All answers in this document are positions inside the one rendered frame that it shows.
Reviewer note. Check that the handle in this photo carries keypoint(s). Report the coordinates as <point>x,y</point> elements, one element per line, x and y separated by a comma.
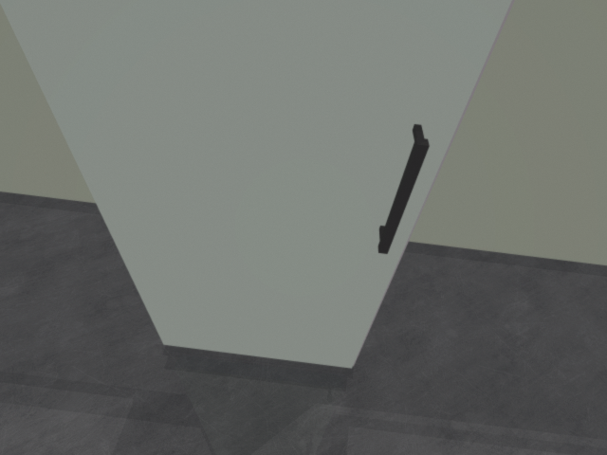
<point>415,161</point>

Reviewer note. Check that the fridge door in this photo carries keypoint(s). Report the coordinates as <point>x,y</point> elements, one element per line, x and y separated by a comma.
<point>244,153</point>

